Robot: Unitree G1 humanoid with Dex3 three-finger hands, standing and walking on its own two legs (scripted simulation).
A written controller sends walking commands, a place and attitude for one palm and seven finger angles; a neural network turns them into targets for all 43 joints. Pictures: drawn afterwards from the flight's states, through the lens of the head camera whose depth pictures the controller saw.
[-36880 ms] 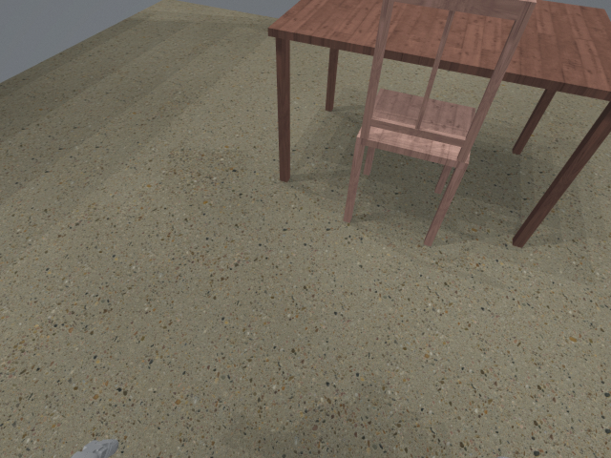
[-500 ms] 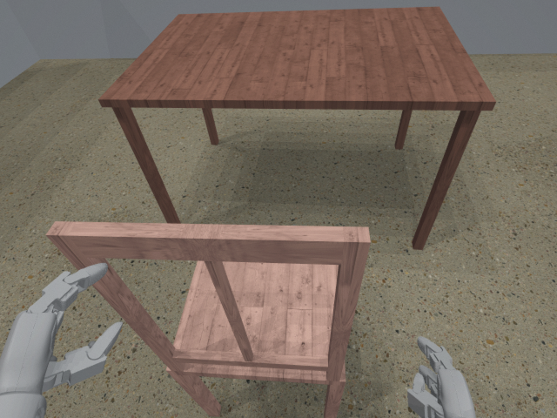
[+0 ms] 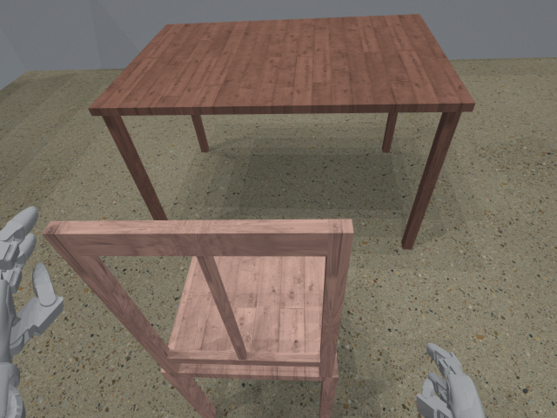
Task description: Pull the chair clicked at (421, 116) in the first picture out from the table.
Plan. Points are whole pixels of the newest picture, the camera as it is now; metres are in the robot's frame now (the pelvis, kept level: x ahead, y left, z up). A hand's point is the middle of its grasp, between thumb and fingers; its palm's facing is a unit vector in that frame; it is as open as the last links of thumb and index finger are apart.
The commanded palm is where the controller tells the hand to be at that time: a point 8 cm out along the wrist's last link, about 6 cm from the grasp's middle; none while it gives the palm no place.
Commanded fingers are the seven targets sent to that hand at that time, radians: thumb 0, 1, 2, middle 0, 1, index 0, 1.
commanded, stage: step back with the hand held close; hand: left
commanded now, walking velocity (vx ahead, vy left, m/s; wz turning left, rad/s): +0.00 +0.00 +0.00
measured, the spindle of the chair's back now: (227, 314) +0.29 +0.13 -0.05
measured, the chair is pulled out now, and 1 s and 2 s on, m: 0.57 0.57 0.57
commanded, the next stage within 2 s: stop stepping back and stand still in 1.82 s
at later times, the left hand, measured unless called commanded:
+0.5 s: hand (45, 318) +0.17 +0.28 +0.15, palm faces +0.32 -0.76 -0.57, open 7.4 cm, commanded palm +0.12 +0.32 +0.18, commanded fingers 0.00 0.90 0.90 -0.20 -0.30 -0.20 -0.30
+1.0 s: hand out of the picture +0.11 +0.29 +0.16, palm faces +0.45 -0.73 -0.52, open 7.4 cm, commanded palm +0.05 +0.32 +0.18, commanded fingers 0.00 0.90 0.90 -0.20 -0.30 -0.20 -0.30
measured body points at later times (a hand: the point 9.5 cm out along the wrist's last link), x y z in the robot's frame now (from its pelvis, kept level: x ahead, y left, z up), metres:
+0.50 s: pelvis -0.03 +0.02 +0.00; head +0.02 +0.01 +0.44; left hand +0.15 +0.32 +0.18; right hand +0.14 -0.21 -0.10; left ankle -0.02 +0.15 -0.74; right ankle -0.02 -0.11 -0.74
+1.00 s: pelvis -0.09 +0.02 -0.01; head -0.06 +0.03 +0.43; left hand +0.08 +0.33 +0.19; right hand +0.08 -0.21 -0.10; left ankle -0.03 +0.15 -0.74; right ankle -0.02 -0.11 -0.74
